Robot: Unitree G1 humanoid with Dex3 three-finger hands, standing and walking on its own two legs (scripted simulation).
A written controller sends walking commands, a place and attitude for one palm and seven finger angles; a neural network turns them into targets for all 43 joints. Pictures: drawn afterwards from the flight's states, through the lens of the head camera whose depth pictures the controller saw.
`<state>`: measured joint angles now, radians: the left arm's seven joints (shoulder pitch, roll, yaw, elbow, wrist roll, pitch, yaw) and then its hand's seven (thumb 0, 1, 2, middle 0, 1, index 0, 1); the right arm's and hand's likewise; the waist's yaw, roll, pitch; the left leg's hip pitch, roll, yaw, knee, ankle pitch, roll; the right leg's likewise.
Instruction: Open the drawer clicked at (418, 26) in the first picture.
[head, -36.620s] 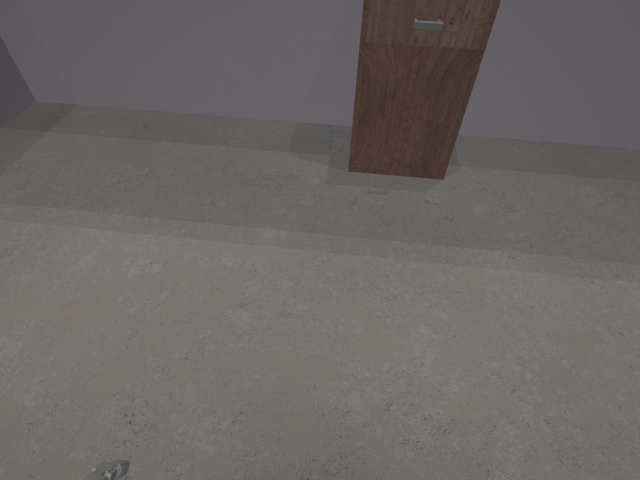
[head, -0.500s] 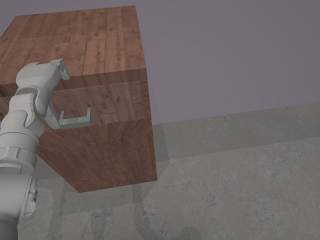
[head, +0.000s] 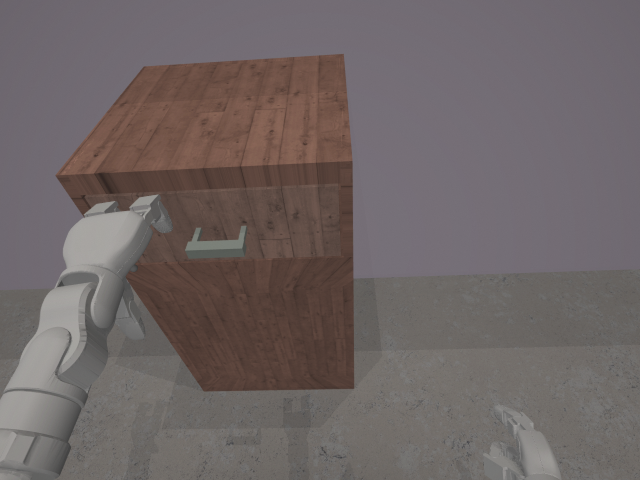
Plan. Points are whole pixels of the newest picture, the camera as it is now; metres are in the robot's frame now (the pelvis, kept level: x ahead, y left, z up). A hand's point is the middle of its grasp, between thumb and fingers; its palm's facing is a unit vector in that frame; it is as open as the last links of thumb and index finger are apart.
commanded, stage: draw the hand back to the body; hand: left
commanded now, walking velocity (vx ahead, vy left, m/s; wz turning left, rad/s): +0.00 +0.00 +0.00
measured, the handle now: (218, 240) +0.51 +0.26 -0.02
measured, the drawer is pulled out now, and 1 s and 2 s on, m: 0.00 0.00 0.00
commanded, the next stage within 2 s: step back with the hand held close in 1.02 s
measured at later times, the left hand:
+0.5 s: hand (131, 315) +0.23 +0.22 +0.16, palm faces +0.37 -0.87 -0.32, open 11.5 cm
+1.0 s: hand (92, 374) +0.17 +0.22 +0.17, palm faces +0.42 -0.83 -0.37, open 7.7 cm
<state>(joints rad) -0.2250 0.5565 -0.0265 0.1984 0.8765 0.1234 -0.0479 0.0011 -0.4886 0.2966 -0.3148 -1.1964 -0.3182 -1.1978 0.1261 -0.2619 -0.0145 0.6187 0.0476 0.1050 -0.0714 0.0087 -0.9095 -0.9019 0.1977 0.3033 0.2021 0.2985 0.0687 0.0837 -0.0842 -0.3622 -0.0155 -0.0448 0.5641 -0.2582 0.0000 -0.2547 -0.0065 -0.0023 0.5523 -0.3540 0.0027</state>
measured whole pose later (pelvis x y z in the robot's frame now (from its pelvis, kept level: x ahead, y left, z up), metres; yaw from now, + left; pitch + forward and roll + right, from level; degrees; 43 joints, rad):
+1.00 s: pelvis -0.01 -0.02 +0.01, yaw +0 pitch -5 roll +0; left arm 0.51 0.31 0.27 -0.42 -0.07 -0.08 0.10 0.01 0.82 0.86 -0.21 -0.34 -0.22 -0.34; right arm 0.17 -0.19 0.01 0.65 -0.02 -0.12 -0.10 0.01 -0.91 -0.90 0.20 0.30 0.20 0.30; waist 0.08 0.07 0.02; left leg -0.11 0.03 -0.06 0.36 -0.17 -0.04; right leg 0.01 0.03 -0.01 0.33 -0.25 -0.03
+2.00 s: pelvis -0.11 +0.01 -0.01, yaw +0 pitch +0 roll -4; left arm 0.60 0.36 0.34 -0.65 -0.04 -0.18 0.17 0.02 0.89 0.89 -0.21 -0.30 -0.21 -0.30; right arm 0.19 -0.22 -0.02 0.60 0.00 -0.05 -0.09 0.01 -0.91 -0.90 0.20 0.30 0.21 0.30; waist 0.01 0.03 0.00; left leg -0.49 0.01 -0.09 0.62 -0.13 -0.01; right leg -0.37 0.03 -0.03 0.58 -0.23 0.01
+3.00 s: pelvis -0.26 -0.08 +0.01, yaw +1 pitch +2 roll +4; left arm 0.60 0.31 0.30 -0.34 -0.03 -0.20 0.15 0.01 0.89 0.89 -0.21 -0.30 -0.21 -0.30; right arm 0.31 -0.27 -0.04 0.71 0.00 -0.08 -0.07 0.01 -0.91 -0.90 0.20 0.30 0.20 0.30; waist -0.02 0.03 -0.10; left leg -0.48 0.01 0.02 0.92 -0.23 -0.01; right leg -0.14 -0.01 -0.09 0.43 -0.32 -0.08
